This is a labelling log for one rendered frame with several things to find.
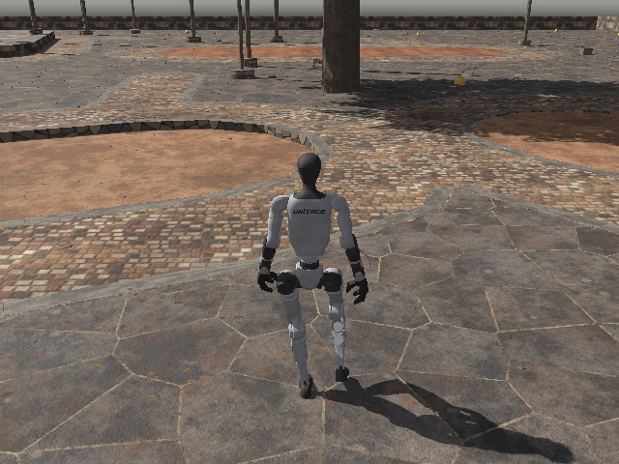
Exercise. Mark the humanoid robot torso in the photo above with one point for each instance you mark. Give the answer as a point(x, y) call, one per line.
point(309, 225)

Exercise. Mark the left robot hand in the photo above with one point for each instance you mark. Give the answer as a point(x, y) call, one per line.
point(268, 277)

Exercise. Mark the left robot forearm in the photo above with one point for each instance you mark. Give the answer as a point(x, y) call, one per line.
point(266, 259)

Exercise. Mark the left robot upper arm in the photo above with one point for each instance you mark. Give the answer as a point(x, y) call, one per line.
point(279, 204)

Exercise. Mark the right robot forearm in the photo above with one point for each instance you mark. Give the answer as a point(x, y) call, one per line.
point(355, 261)

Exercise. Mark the right robot upper arm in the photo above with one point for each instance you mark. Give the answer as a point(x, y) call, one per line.
point(339, 204)

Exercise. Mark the right robot foot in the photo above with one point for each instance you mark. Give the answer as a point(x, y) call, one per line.
point(341, 374)

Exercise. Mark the right robot hand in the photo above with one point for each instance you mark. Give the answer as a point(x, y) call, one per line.
point(362, 291)

